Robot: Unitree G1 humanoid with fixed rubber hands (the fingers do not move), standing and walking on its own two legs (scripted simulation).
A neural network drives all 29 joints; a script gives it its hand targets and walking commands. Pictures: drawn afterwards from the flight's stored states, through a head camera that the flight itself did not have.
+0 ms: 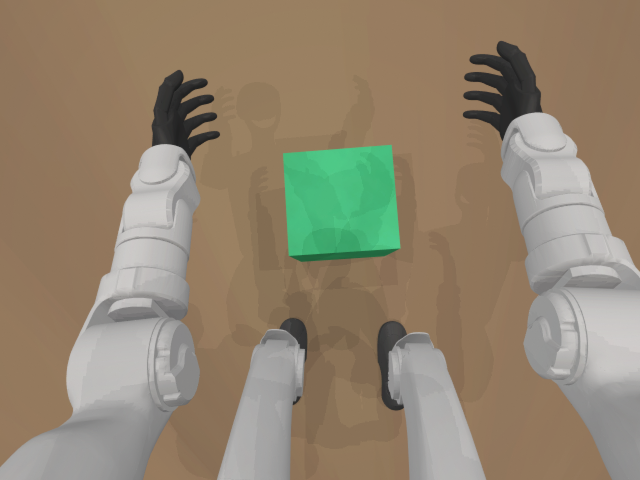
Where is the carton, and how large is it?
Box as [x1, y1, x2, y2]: [283, 145, 399, 261]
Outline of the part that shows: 391,145 283,153 288,250 290,256 300,261 385,255 399,248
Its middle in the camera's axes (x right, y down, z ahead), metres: +0.05 -0.07 +0.86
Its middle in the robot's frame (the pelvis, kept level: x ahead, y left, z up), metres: +0.49 +0.01 -0.51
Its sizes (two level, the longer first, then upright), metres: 0.210 0.200 0.250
